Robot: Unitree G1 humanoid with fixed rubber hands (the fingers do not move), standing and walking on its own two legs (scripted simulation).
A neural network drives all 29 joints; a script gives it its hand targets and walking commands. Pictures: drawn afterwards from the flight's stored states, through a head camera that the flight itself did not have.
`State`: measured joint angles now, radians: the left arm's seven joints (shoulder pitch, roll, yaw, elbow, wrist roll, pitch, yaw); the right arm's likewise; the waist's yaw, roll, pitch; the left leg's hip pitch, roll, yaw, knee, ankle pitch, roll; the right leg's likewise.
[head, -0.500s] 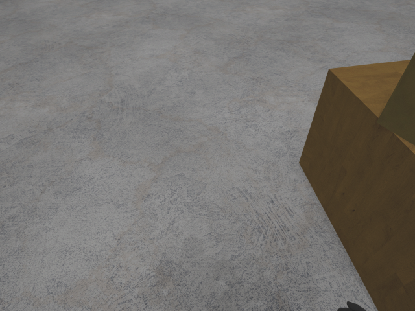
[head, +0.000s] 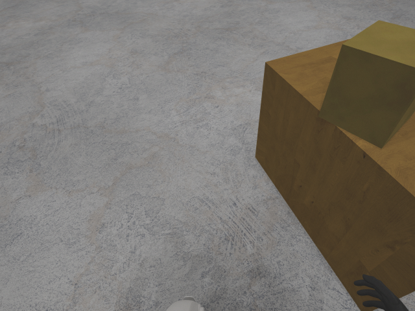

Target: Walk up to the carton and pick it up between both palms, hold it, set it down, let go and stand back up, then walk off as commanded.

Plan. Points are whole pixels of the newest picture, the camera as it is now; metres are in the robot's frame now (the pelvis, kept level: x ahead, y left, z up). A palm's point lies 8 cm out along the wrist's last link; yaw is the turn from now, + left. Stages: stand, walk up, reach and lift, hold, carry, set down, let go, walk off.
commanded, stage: walk up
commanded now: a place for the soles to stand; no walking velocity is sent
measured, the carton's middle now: (380, 84) +0.74 -0.46 +0.01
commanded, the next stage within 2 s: none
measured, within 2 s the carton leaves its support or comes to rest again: neither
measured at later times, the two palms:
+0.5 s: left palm (56, 257) +0.26 +0.39 -0.09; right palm (354, 282) +0.21 -0.23 -0.05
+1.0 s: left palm (120, 173) +0.51 +0.30 -0.10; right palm (357, 250) +0.29 -0.28 -0.11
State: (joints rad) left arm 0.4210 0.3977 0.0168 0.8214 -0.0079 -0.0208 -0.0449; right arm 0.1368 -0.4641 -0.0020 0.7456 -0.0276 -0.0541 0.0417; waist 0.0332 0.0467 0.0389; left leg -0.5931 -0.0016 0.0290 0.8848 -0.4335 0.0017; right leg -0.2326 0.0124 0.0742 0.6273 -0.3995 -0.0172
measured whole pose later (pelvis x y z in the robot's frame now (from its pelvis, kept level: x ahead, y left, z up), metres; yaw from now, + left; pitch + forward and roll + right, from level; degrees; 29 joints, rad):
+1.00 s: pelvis +0.33 +0.04 -0.01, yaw -28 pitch +1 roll +0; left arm 0.40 0.40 0.02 0.75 -0.01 -0.04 0.04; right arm 0.19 -0.44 0.00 0.74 -0.03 0.00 0.05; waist 0.00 0.03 0.06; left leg -0.62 0.04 0.01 1.26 -0.54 0.04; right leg -0.30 -0.03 0.07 0.73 -0.44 0.01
